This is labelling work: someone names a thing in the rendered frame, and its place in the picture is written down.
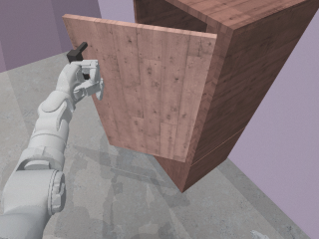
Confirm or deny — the handle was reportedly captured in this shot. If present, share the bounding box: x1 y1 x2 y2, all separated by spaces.
66 42 90 80

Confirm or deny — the left robot forearm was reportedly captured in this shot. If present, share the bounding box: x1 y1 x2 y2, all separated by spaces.
1 91 76 213

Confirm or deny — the left robot upper arm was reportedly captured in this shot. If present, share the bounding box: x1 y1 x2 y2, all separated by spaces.
0 169 67 239

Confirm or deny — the cupboard door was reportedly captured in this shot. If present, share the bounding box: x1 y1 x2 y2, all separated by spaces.
62 14 217 162

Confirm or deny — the left robot hand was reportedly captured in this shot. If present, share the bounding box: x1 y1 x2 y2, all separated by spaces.
55 60 105 104

